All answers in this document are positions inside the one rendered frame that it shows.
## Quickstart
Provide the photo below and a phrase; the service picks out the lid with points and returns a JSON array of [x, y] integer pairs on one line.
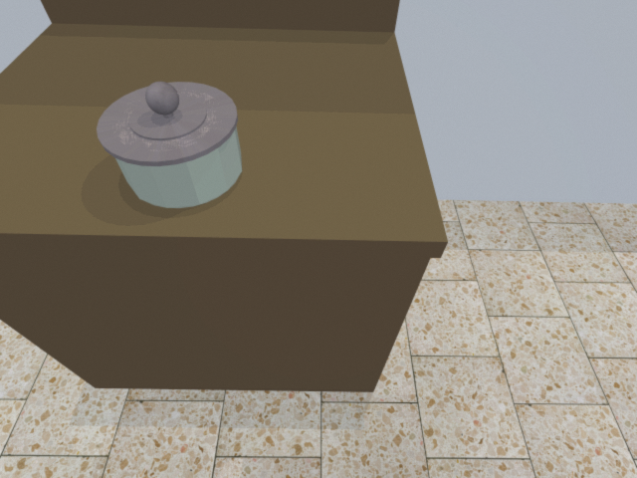
[[132, 132]]

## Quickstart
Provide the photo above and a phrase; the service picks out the pot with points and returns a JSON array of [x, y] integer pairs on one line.
[[189, 183]]

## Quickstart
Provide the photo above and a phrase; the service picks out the knob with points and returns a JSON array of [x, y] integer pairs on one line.
[[162, 98]]

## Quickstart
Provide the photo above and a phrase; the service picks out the table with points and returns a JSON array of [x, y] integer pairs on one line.
[[298, 278]]

